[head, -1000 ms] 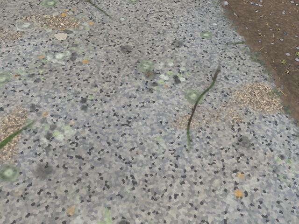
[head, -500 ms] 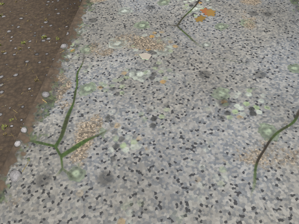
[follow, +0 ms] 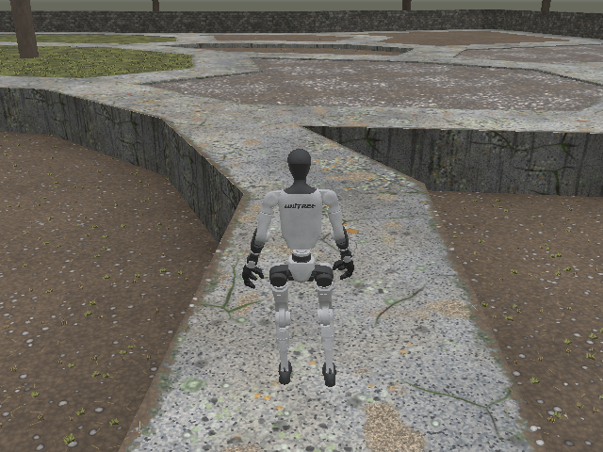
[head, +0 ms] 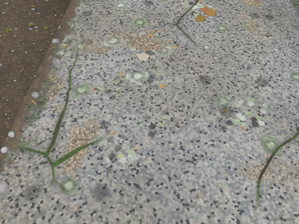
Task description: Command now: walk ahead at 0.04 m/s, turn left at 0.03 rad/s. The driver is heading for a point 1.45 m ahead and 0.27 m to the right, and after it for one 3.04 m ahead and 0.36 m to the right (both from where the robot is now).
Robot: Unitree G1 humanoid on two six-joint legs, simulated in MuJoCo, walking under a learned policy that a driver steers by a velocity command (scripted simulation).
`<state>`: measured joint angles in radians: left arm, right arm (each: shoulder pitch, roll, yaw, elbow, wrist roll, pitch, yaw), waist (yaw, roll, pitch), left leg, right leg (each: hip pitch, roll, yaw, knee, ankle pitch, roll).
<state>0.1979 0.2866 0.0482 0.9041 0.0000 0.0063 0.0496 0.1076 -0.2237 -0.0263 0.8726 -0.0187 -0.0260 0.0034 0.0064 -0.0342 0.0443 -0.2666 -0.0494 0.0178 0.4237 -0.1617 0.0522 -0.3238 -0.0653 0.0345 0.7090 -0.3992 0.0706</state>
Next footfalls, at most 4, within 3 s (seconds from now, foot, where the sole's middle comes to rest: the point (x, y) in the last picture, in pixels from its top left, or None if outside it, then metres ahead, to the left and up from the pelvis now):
0.06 right None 0.06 -0.15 -0.78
1.28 left None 0.47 0.08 -0.78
1.80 right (186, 164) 0.77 -0.17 -0.78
2.36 left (140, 114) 1.09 0.07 -0.78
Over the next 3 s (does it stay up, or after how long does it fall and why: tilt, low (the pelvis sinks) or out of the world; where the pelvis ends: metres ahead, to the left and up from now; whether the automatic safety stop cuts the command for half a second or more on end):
stays up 1.25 -0.11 -0.02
